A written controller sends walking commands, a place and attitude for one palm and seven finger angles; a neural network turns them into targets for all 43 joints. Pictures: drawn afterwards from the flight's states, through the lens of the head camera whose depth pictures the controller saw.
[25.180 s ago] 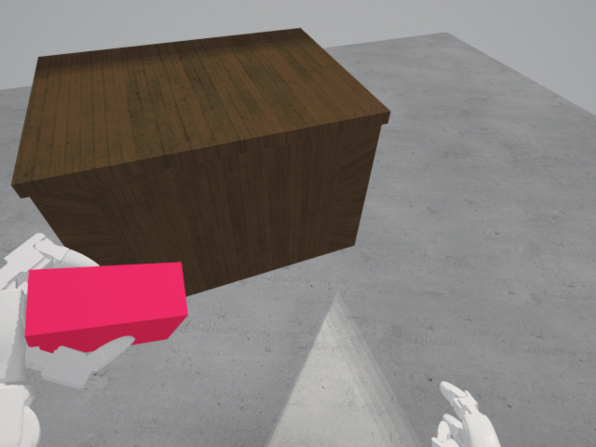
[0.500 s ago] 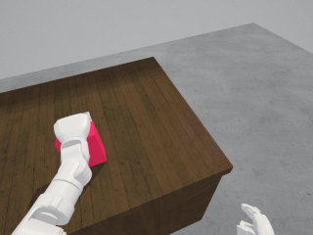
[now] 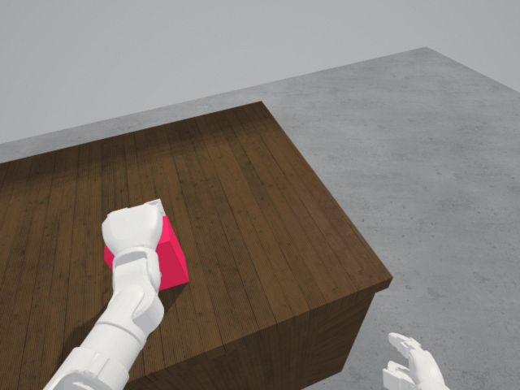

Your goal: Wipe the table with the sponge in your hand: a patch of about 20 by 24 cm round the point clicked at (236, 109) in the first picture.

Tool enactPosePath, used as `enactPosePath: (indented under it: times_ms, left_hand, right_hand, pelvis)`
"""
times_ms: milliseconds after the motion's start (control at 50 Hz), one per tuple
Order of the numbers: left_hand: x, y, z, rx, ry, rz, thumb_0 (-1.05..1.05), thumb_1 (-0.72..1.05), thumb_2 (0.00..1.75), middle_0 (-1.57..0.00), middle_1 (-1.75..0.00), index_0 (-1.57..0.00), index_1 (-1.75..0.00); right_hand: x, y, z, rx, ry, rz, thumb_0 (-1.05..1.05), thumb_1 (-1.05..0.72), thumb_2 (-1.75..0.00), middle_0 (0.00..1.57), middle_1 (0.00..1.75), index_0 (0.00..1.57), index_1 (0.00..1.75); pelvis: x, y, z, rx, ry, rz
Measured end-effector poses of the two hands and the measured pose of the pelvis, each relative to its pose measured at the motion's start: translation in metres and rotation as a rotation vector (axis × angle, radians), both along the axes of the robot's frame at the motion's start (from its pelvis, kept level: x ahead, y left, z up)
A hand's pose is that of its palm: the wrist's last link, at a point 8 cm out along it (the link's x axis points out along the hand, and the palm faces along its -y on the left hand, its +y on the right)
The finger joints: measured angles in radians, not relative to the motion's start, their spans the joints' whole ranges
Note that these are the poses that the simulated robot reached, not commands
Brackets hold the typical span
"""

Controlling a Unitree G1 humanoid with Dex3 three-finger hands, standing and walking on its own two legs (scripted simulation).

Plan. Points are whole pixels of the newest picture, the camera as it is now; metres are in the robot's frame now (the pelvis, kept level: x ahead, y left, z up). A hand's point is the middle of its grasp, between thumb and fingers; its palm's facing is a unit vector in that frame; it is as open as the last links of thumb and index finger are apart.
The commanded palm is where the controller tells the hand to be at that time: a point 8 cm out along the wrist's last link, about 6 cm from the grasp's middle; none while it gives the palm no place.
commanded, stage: wipe back along the middle lane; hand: left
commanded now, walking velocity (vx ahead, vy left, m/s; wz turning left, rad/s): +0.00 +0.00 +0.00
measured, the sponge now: (153, 265) +0.32 +0.24 -0.01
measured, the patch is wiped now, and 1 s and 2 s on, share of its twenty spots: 0.85 0.90 0.90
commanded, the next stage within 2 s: slide across to the third lane in 1.10 s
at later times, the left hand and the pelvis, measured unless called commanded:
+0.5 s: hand (148, 270) +0.28 +0.22 +0.05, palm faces +0.05 -0.07 -1.00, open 10.1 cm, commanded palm +0.22 +0.19 +0.08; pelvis +0.00 +0.00 +0.00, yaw -1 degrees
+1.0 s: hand (157, 290) +0.25 +0.19 +0.04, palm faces +0.05 -0.08 -1.00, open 10.1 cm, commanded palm +0.20 +0.18 +0.07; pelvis -0.01 -0.01 +0.00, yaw -1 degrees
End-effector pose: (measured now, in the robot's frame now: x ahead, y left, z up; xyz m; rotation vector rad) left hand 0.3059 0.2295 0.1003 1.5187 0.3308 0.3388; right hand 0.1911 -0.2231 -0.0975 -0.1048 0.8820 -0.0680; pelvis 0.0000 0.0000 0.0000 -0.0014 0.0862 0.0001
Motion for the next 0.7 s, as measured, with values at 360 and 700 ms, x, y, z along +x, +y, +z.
enactPosePath:
  times_ms: [360, 700]
  left_hand:
    - [-0.035, -0.013, 0.001, -0.036, -0.036, -0.020, 0.01, -0.48, 1.08, -0.65, -1.43, -0.68, -1.42]
    - [-0.066, -0.030, 0.002, -0.057, -0.047, -0.037, 0.01, -0.48, 1.08, -0.65, -1.44, -0.68, -1.42]
  right_hand:
    - [0.038, 0.014, 0.022, 0.042, -0.119, 0.059, 0.01, -0.91, -0.90, 0.20, 0.30, 0.20, 0.30]
    - [0.034, 0.016, 0.023, 0.077, -0.137, 0.081, 0.01, -0.91, -0.90, 0.20, 0.30, 0.20, 0.30]
  pelvis:
    - [0.002, 0.001, -0.001, 0.002, -0.035, -0.007]
    - [-0.004, -0.005, -0.002, 0.007, -0.062, -0.015]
